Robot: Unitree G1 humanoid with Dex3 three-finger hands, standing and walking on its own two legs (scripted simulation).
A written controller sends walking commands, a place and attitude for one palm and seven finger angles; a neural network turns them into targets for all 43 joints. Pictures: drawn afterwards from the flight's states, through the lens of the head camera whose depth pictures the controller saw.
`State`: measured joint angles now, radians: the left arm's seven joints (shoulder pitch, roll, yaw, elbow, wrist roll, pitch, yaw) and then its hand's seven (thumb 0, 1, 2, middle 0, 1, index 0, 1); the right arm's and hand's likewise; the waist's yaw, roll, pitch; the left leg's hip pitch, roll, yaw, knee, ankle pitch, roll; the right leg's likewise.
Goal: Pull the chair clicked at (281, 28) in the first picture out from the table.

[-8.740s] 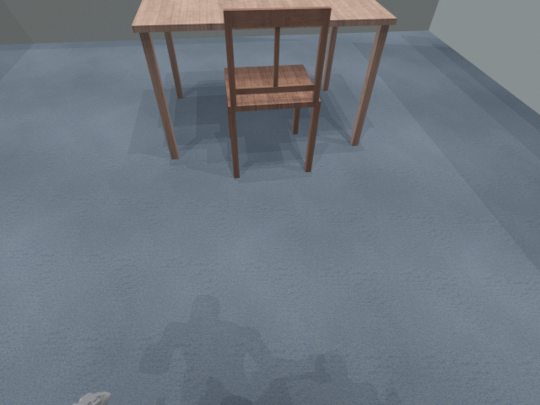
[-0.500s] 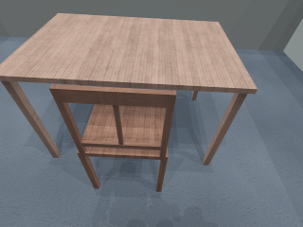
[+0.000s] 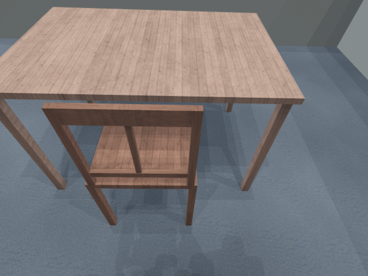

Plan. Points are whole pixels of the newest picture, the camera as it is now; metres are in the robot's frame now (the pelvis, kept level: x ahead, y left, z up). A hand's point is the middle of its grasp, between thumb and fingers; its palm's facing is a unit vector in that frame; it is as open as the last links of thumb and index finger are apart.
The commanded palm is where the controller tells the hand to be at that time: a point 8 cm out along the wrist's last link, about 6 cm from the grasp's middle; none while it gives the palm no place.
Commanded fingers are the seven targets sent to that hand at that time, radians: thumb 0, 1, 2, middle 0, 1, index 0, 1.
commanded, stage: look again from close up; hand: left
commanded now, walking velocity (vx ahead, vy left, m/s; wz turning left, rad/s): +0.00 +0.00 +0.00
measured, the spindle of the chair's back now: (134, 150) +0.50 +0.19 -0.11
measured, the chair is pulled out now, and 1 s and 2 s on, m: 0.00 0.00 0.00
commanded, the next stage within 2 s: shuffle to correct the standing spot in 0.82 s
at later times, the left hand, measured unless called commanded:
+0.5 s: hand out of the picture -0.02 +0.12 -0.18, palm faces +0.04 -0.99 -0.16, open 7.4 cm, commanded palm none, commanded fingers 0.00 0.90 0.90 -0.20 -0.30 -0.20 -0.30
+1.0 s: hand out of the picture -0.02 +0.11 -0.17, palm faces +0.06 -0.99 -0.16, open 7.4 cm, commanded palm none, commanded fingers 0.00 0.90 0.90 -0.20 -0.30 -0.20 -0.30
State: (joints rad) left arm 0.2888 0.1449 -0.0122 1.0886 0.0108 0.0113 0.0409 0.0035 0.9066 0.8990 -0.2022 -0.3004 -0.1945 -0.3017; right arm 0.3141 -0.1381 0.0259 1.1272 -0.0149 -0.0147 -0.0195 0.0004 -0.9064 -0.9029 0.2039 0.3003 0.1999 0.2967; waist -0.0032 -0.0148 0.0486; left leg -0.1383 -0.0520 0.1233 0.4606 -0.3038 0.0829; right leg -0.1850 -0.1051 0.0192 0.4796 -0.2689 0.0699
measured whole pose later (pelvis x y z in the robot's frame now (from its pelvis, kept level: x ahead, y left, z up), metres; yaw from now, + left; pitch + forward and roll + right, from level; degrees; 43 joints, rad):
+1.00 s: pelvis +0.00 -0.05 +0.00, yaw +1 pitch -2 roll +0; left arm 0.32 0.13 -0.01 1.11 0.02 -0.01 0.04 0.00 0.91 0.90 -0.20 -0.30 -0.19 -0.30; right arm 0.30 -0.12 0.01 1.16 -0.01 -0.01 -0.02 0.00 -0.91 -0.90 0.20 0.30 0.20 0.30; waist 0.01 -0.02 0.02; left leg -0.14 0.02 0.08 0.44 -0.27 0.01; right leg -0.17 -0.04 -0.03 0.45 -0.25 0.02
